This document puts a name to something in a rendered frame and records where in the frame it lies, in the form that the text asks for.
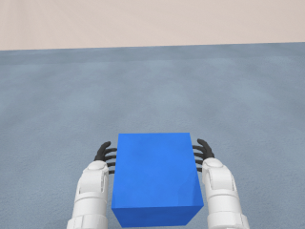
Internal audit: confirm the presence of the right robot forearm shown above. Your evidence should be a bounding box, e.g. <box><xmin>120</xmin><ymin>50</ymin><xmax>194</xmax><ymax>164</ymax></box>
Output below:
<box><xmin>202</xmin><ymin>157</ymin><xmax>250</xmax><ymax>229</ymax></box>

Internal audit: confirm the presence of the left robot forearm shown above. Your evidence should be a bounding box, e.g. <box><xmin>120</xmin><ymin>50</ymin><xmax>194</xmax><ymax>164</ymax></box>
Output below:
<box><xmin>67</xmin><ymin>160</ymin><xmax>110</xmax><ymax>229</ymax></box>

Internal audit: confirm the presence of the right robot hand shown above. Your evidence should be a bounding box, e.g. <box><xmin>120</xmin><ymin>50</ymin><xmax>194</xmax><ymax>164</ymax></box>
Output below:
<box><xmin>193</xmin><ymin>138</ymin><xmax>215</xmax><ymax>173</ymax></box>

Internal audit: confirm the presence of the left robot hand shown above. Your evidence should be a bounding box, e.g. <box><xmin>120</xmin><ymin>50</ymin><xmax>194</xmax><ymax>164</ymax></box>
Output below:
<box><xmin>94</xmin><ymin>141</ymin><xmax>117</xmax><ymax>175</ymax></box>

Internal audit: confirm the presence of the carton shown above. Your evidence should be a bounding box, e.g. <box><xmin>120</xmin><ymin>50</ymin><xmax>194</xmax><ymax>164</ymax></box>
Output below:
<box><xmin>111</xmin><ymin>133</ymin><xmax>204</xmax><ymax>228</ymax></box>

